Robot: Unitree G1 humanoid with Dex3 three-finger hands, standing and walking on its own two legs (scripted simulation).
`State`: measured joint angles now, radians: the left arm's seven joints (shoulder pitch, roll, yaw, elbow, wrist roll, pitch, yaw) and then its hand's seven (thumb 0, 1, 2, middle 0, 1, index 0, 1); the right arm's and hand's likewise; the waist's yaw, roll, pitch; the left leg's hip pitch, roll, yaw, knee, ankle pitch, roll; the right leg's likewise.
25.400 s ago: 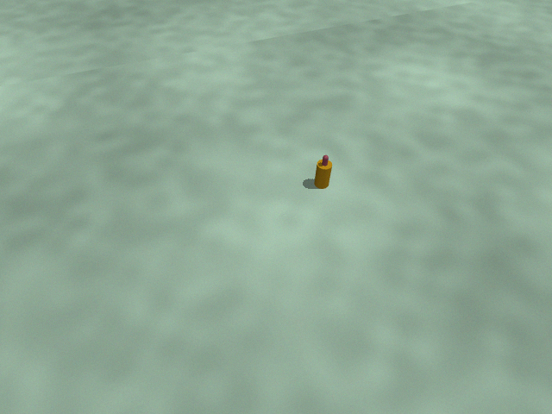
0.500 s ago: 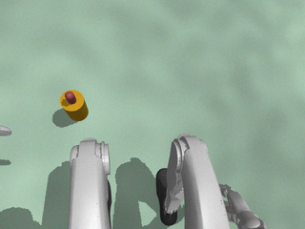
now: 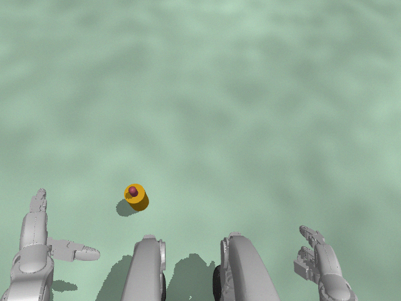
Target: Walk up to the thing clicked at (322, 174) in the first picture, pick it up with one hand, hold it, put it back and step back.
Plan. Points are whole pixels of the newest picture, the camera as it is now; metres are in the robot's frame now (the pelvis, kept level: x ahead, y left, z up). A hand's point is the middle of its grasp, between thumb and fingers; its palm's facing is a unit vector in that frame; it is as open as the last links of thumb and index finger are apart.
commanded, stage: home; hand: left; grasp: from the side
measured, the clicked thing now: (136, 196) +0.44 +0.21 -0.50
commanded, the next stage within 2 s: none
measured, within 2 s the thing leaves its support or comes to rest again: neither
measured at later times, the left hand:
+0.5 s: hand (62, 251) +0.22 +0.20 +0.07, palm faces +0.13 -0.94 -0.30, open 17.5 cm
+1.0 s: hand (69, 258) +0.21 +0.19 +0.07, palm faces +0.13 -0.95 -0.29, open 17.6 cm
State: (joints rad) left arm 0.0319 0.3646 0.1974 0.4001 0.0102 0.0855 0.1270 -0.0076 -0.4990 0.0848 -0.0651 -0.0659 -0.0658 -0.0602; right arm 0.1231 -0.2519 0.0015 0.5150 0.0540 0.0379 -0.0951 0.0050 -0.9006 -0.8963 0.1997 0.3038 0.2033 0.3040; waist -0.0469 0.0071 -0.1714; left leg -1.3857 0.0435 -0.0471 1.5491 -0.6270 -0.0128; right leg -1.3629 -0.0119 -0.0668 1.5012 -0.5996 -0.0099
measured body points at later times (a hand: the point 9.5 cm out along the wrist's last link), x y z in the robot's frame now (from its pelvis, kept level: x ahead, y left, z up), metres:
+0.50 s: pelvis +0.05 +0.01 +0.12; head +0.07 +0.01 +0.57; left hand +0.21 +0.25 +0.09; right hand +0.21 -0.22 +0.05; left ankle +0.04 +0.12 -0.56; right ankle +0.05 -0.12 -0.56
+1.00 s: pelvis +0.05 +0.00 +0.13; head +0.07 +0.00 +0.58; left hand +0.20 +0.23 +0.09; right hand +0.21 -0.24 +0.06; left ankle +0.04 +0.12 -0.56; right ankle +0.05 -0.12 -0.56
